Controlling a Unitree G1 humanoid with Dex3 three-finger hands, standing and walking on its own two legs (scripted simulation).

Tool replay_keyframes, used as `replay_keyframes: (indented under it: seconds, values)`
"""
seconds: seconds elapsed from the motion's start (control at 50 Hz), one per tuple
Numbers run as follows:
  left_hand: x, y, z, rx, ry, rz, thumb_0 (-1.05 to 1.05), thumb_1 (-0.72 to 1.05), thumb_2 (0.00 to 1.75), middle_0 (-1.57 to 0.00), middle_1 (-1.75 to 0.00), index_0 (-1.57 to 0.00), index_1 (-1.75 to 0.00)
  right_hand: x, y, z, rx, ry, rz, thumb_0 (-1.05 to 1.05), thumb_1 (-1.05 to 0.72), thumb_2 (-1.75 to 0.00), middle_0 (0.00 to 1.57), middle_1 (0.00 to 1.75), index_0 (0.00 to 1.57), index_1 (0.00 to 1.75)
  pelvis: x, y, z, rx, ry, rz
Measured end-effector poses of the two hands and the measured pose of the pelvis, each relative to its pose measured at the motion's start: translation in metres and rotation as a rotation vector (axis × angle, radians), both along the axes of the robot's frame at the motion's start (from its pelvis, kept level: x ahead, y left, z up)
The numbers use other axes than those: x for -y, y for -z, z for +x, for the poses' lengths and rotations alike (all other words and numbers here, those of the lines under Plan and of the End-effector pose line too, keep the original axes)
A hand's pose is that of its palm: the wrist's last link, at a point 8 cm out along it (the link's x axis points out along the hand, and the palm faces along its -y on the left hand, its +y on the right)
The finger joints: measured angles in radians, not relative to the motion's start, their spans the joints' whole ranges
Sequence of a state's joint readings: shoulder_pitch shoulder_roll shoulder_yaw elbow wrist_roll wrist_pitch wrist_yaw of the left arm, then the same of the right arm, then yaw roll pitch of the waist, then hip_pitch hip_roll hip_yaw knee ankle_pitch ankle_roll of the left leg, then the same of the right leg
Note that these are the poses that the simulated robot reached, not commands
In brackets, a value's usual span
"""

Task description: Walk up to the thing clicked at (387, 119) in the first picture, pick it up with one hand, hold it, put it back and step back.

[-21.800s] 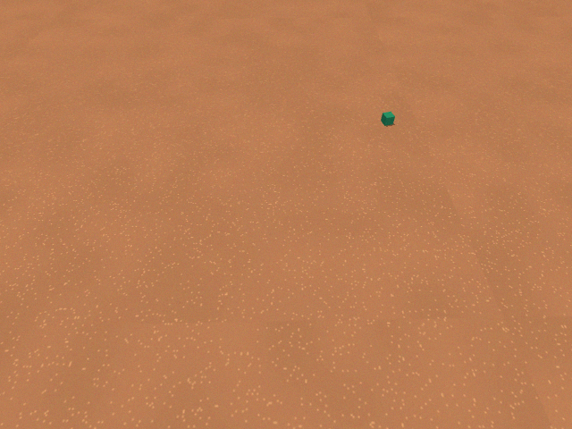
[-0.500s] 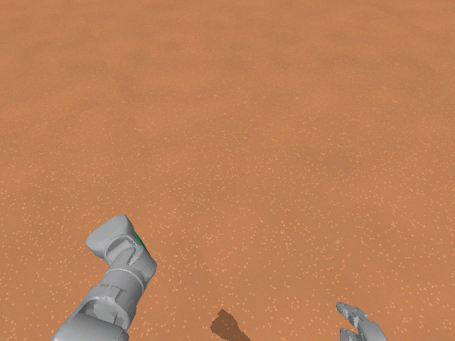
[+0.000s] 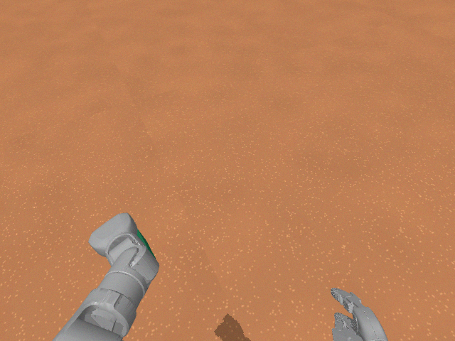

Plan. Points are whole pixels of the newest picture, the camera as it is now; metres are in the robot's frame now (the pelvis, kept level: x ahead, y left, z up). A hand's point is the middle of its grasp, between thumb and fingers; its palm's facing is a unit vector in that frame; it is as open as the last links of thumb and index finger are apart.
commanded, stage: hold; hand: left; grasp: from above
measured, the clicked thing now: (135, 251) +0.32 +0.22 -0.08
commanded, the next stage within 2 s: crouch in 0.62 s
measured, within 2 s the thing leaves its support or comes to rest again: neither
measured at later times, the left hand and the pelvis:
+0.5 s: hand (128, 254) +0.30 +0.22 -0.05, palm faces -0.30 -0.34 -0.89, open 7.9 cm; pelvis +0.00 +0.00 +0.00, yaw +0 degrees
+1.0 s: hand (131, 267) +0.28 +0.22 -0.08, palm faces -0.36 -0.31 -0.88, open 7.9 cm; pelvis +0.00 +0.00 +0.00, yaw +0 degrees
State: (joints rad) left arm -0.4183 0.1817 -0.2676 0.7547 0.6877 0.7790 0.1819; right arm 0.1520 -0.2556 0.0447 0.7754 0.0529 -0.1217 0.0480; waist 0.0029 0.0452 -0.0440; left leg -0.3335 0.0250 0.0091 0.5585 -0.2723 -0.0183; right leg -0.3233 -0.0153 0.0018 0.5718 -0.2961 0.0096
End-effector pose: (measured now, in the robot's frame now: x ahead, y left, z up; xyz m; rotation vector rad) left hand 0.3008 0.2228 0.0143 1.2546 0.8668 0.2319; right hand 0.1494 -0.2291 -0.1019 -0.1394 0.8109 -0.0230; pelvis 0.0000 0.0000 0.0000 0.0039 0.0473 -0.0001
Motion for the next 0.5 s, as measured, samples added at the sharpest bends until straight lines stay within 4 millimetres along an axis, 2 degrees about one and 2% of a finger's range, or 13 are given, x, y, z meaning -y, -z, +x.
replay_keyframes:
  seconds: [0.22,0.5]
  values:
    - [0.0002,0.0048,-0.0056,-0.010,0.005,-0.008,0.09,0.39,0.12,-1.09,-0.41,-0.86,-0.29,-0.0023,-0.0022,0.0046,0.011,-0.009,-0.005,0.01,-0.91,-0.90,0.20,0.30,0.20,0.30,-0.0005,-0.0001,-0.0001,-0.001,-0.001,-0.001]
    - [-0.0022,0.0023,-0.0024,-0.007,-0.004,-0.008,0.10,0.40,0.10,-1.11,-0.42,-0.86,-0.28,-0.0056,-0.0027,0.0052,0.016,-0.007,-0.007,0.01,-0.91,-0.90,0.20,0.30,0.20,0.30,-0.0034,0.0000,0.0006,0.000,0.000,-0.004]
